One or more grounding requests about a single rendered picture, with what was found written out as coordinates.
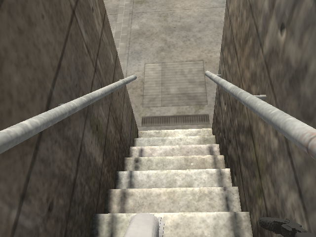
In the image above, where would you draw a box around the robot right hand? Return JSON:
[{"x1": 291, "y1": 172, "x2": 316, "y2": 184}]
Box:
[{"x1": 259, "y1": 217, "x2": 316, "y2": 237}]

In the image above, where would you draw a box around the left robot thigh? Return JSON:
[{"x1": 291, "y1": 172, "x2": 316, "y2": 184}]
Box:
[{"x1": 123, "y1": 212, "x2": 165, "y2": 237}]

